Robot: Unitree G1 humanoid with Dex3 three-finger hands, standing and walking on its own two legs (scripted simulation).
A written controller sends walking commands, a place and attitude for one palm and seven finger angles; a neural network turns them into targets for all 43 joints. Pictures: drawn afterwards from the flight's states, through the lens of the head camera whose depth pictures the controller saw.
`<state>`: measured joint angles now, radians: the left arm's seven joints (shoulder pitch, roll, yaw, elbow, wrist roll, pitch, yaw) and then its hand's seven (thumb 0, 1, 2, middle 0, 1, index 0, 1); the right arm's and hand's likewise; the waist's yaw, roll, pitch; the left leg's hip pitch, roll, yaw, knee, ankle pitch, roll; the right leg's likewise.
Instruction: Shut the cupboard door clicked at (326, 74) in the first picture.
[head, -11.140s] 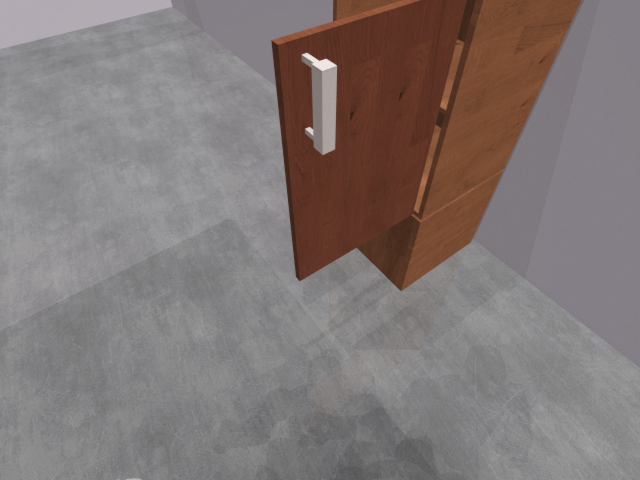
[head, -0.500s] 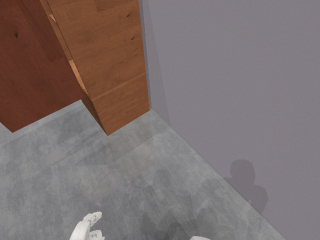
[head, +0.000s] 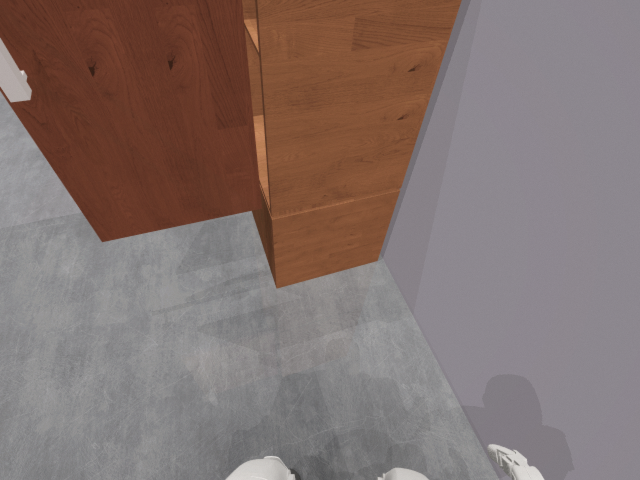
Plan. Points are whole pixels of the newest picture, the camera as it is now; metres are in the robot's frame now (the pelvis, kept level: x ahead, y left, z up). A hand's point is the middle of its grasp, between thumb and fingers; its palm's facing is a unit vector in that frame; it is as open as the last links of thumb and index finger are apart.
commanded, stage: turn to face it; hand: left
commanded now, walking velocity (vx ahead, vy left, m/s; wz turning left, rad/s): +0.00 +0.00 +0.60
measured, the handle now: out of the picture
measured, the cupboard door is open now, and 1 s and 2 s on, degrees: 89 89 89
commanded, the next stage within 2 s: take the last steps up to it in 0.60 s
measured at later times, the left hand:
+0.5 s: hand (218, 451) +0.16 +0.15 -0.13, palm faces +0.21 -0.94 -0.27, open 7.4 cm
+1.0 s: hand out of the picture +0.04 +0.17 -0.16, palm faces +0.46 -0.86 -0.23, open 7.4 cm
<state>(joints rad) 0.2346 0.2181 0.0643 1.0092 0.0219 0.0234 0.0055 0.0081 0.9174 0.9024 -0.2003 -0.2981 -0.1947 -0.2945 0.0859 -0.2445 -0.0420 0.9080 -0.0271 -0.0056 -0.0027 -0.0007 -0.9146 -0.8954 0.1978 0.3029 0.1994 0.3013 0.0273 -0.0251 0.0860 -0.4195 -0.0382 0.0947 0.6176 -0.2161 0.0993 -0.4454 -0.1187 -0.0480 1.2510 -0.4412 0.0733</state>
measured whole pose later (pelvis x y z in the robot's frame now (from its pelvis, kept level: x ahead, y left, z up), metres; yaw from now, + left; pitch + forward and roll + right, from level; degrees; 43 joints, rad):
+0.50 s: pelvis +0.08 -0.06 +0.01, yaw +15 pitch +1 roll +1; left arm 0.12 0.18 0.03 0.88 0.02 0.00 0.03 0.01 0.91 0.90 -0.20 -0.30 -0.20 -0.29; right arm 0.23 -0.23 -0.08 0.99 -0.02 0.07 0.00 0.01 -0.91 -0.90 0.20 0.30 0.20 0.30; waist -0.05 0.04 0.08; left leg -0.44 -0.08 -0.07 0.91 -0.48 -0.03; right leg -0.25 -0.03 -0.04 0.56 -0.33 -0.01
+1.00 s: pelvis +0.12 -0.02 +0.02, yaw +25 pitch +0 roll +1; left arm 0.26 0.23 0.05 1.02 0.03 0.03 -0.02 0.01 0.92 0.90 -0.20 -0.30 -0.19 -0.29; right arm 0.17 -0.19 -0.02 0.96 -0.03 -0.01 0.00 0.00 -0.91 -0.90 0.20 0.30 0.20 0.30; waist 0.04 -0.02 0.06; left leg -0.19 -0.04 0.04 0.47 -0.28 0.05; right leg -0.44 -0.10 -0.06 1.01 -0.44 0.02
